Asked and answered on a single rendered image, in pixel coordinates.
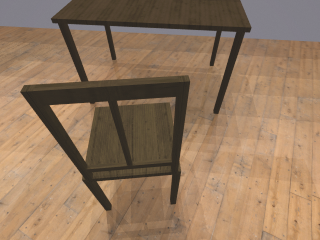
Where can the chair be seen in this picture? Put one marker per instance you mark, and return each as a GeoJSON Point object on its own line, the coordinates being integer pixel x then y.
{"type": "Point", "coordinates": [126, 141]}

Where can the table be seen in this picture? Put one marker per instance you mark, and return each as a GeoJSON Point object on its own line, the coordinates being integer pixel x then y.
{"type": "Point", "coordinates": [205, 15]}

